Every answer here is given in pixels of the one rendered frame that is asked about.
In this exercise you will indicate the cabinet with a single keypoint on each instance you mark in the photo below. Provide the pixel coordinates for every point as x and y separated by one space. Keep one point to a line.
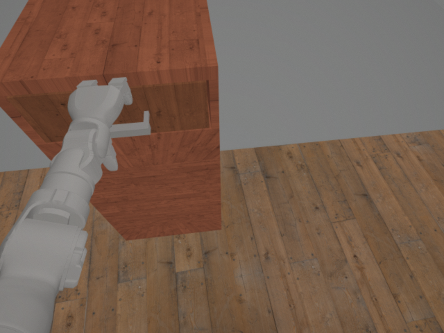
166 183

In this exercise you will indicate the left robot forearm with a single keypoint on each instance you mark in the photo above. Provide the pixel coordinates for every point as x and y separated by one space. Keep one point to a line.
68 186

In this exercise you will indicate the handle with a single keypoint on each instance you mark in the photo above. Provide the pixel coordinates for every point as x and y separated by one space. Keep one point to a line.
131 129

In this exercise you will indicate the left robot hand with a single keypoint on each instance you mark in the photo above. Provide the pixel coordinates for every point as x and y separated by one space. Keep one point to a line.
104 103

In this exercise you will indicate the drawer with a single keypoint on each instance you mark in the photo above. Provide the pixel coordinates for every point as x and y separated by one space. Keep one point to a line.
172 107

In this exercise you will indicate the robot left upper arm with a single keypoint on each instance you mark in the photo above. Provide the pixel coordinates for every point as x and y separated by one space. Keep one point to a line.
42 259

